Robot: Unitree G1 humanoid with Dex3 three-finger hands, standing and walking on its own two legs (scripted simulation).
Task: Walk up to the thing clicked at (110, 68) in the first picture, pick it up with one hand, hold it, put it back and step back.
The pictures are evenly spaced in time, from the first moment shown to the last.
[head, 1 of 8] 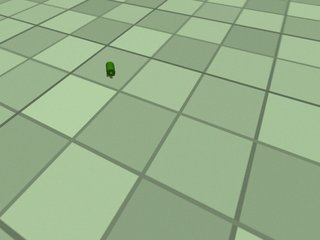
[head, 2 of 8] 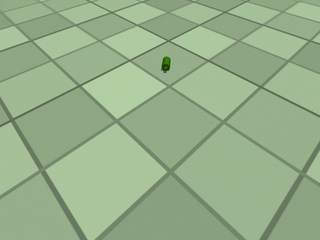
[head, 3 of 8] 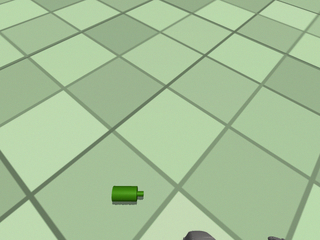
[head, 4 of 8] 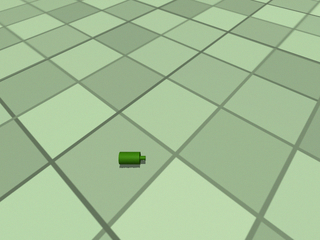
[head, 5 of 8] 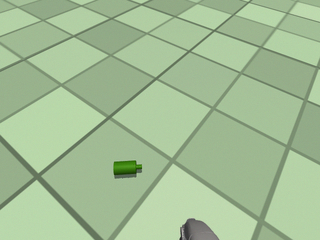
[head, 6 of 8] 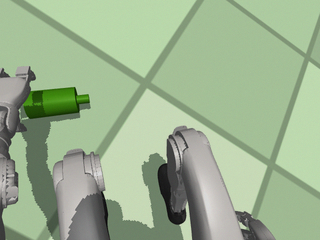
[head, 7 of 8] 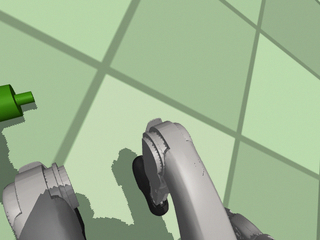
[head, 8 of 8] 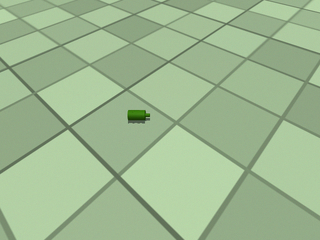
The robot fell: no
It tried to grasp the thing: yes
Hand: left
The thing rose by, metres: 0.66
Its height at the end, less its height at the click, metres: +0.00
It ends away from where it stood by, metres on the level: 0.10
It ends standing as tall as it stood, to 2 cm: yes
